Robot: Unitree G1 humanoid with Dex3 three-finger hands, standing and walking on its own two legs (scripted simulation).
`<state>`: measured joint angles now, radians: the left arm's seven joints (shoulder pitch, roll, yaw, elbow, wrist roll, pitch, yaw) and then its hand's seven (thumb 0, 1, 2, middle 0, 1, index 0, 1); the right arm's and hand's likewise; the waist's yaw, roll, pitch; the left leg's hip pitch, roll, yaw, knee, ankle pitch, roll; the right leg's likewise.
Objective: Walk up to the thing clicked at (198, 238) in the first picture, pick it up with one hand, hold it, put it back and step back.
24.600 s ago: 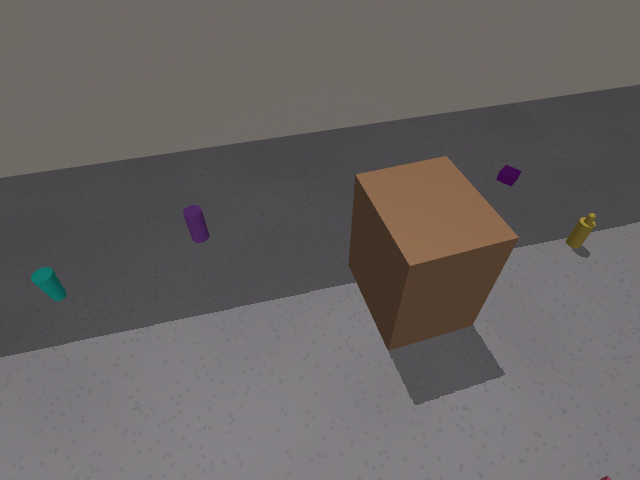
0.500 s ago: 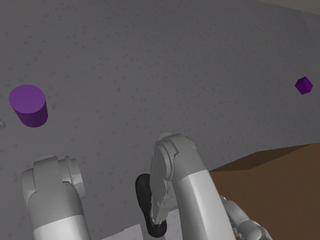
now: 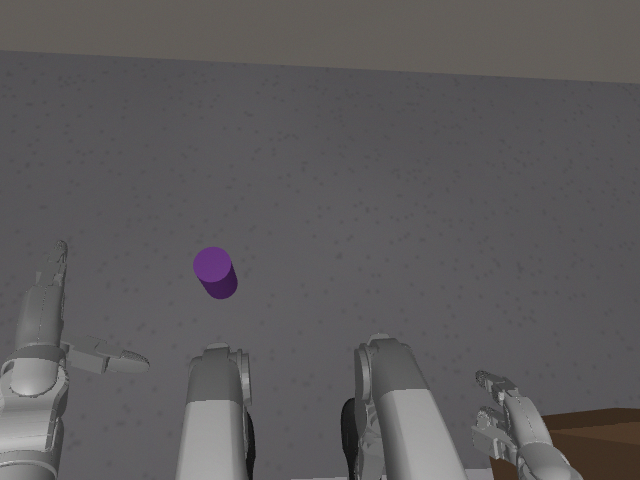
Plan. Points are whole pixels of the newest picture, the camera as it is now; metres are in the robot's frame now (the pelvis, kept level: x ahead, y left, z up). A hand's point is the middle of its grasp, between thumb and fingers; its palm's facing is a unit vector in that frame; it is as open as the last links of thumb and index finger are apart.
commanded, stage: home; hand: left
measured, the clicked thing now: (217, 274) +0.48 +0.17 -0.43
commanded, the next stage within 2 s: none
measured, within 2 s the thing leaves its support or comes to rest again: neither
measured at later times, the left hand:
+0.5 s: hand (45, 376) +0.26 +0.21 +0.10, palm faces +0.14 -0.93 -0.33, open 17.2 cm
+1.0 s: hand (6, 435) +0.22 +0.19 +0.16, palm faces +0.17 -0.94 -0.28, open 17.2 cm
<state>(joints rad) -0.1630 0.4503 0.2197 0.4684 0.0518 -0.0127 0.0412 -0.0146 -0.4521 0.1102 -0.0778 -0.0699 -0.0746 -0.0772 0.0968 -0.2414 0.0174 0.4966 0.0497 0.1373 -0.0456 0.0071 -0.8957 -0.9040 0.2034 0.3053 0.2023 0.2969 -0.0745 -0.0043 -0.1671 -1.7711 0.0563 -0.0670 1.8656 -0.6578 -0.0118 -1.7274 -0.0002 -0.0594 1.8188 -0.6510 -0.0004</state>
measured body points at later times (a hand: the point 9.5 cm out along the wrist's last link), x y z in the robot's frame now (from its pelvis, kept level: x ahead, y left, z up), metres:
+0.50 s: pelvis +0.06 +0.00 +0.18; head +0.12 +0.02 +0.63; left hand +0.25 +0.26 +0.12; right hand +0.22 -0.24 +0.10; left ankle +0.07 +0.13 -0.47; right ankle +0.08 -0.12 -0.47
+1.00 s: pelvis +0.07 +0.00 +0.22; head +0.09 +0.01 +0.67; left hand +0.21 +0.24 +0.18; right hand +0.26 -0.22 +0.15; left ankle +0.07 +0.13 -0.47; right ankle +0.08 -0.12 -0.47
